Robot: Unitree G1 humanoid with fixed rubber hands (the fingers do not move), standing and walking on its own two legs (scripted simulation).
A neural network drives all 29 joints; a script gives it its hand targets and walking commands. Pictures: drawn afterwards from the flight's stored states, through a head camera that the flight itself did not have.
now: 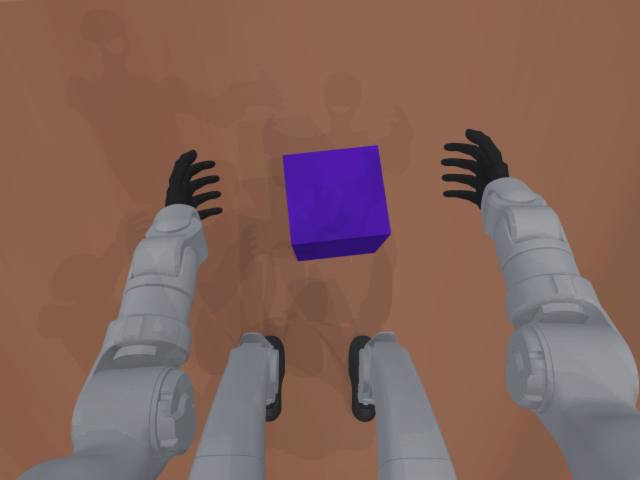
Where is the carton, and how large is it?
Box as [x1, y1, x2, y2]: [283, 145, 390, 260]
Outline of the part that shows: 377,145 283,155 291,244 298,260 374,252 390,234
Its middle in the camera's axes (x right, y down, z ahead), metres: +0.04 -0.07 +0.96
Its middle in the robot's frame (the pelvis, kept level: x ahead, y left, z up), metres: +0.54 -0.02 -0.54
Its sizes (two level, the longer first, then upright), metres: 0.210 0.200 0.250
